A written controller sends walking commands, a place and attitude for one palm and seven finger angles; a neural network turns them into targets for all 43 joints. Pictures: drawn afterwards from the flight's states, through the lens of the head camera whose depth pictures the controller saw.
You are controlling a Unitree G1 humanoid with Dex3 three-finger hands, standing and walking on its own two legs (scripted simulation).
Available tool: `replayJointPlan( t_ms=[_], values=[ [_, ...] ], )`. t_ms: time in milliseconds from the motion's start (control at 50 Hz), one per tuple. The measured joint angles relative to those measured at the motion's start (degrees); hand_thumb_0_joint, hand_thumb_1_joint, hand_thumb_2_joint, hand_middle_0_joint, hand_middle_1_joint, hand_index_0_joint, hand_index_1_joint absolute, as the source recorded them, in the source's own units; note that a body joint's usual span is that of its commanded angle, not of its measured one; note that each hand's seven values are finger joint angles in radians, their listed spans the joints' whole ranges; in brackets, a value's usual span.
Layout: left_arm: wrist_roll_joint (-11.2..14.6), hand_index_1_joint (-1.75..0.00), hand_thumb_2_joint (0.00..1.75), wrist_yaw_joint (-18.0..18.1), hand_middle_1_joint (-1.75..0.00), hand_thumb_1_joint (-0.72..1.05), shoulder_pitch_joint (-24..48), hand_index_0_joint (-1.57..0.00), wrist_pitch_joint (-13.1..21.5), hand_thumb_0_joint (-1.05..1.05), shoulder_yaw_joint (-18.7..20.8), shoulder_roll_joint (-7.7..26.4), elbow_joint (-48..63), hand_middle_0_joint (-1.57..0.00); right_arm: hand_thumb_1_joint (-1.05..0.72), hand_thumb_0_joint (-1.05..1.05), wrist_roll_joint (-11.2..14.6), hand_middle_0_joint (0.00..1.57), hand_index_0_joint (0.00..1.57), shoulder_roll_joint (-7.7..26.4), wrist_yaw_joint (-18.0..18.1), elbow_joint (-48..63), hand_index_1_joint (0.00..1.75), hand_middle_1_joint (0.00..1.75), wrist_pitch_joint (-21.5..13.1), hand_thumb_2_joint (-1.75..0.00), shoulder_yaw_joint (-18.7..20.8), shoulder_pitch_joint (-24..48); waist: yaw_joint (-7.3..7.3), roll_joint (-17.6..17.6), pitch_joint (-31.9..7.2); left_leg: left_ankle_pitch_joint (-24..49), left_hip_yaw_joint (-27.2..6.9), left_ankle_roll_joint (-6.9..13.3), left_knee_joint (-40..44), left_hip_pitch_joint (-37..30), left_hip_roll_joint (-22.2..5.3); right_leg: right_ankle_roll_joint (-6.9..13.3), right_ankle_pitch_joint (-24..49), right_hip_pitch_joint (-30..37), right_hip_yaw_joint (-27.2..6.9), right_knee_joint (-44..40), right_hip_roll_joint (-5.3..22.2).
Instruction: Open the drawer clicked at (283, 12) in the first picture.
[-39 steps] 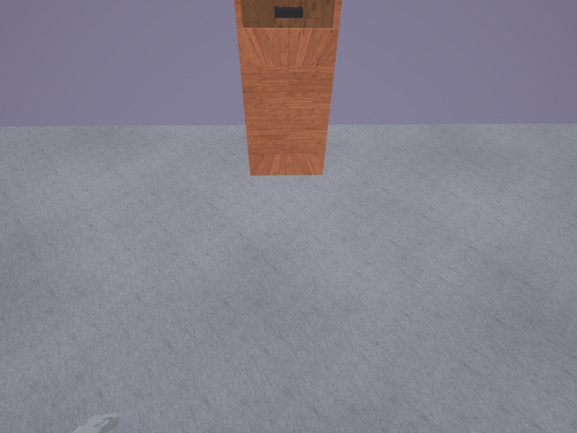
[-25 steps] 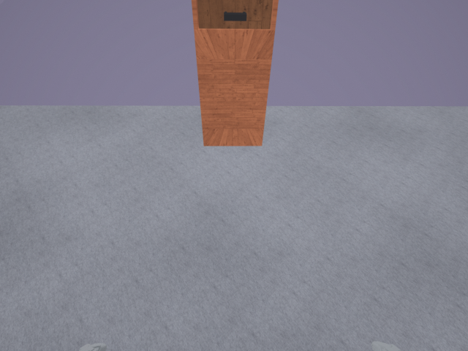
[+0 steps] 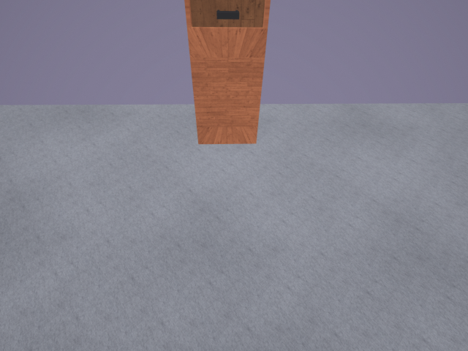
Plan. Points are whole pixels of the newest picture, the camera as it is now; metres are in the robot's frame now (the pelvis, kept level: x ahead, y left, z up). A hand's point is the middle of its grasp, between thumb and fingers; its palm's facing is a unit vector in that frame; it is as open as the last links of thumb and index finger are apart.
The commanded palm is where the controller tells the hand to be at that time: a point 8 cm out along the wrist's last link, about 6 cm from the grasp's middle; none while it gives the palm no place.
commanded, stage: stand and wait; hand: left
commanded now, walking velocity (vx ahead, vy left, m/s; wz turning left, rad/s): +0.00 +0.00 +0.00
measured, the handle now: (227, 13) +1.46 +0.11 +0.04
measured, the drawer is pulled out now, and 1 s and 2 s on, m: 0.00 0.00 0.00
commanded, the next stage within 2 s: look at it before walking up in 0.04 s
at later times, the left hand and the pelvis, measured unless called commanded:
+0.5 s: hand out of the picture +0.06 +0.25 -0.16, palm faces -0.03 -0.95 -0.32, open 7.4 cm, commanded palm none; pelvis +0.00 +0.01 +0.00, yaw +0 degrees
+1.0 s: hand out of the picture +0.05 +0.22 -0.18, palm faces -0.06 -0.97 -0.24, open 7.4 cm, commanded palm none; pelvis +0.03 +0.00 -0.01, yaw -4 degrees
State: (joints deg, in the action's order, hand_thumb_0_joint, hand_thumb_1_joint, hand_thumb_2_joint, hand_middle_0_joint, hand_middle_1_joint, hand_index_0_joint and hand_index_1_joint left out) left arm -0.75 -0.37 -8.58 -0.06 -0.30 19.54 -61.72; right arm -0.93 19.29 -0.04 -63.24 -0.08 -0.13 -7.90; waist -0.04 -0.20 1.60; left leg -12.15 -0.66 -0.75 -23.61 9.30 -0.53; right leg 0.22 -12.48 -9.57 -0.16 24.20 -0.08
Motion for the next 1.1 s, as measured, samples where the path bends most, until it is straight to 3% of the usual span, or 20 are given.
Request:
replayJointPlan(
  t_ms=[800,1000,1100],
  values=[
    [-0.14,-0.30,0.89,0.21,-0.30,0.90,-0.38,-0.20,0.29,0.01,-0.08,-0.18,-1.01,-0.20,-0.90,0.01,0.16,0.20,0.20,-0.52,0.05,-0.64,0.30,0.30,-0.52,-0.90,0.07,1.24,-0.37,-0.33,-0.22,0.76,0.78,0.50,1.95,-1.05,0.32,-0.62,1.06,0.87,-0.79,-2.05,0.34],
    [-0.84,-0.30,0.89,-1.06,-0.30,0.90,-8.22,-0.20,-1.23,0.00,0.86,-4.54,0.04,-0.20,-0.91,0.01,-0.73,0.20,0.20,-4.80,-0.34,0.61,0.30,0.30,-0.02,-0.90,0.54,-4.82,-1.15,-0.27,-3.11,-6.17,3.88,0.96,-4.85,0.40,-1.15,1.00,-8.46,-2.79,-3.58,7.04,-1.25],
    [-0.97,-0.30,0.89,-1.68,-0.30,0.91,-12.27,-0.20,-0.74,0.00,1.64,-7.35,-0.14,-0.20,-0.90,0.01,-0.51,0.20,0.20,-6.76,-0.26,0.46,0.30,0.30,-0.80,-0.90,1.55,-8.82,-1.09,-0.16,-1.47,-10.67,6.69,-0.45,-8.62,-0.82,-2.60,1.46,-8.31,-4.77,0.01,11.88,-0.41]
  ],
)
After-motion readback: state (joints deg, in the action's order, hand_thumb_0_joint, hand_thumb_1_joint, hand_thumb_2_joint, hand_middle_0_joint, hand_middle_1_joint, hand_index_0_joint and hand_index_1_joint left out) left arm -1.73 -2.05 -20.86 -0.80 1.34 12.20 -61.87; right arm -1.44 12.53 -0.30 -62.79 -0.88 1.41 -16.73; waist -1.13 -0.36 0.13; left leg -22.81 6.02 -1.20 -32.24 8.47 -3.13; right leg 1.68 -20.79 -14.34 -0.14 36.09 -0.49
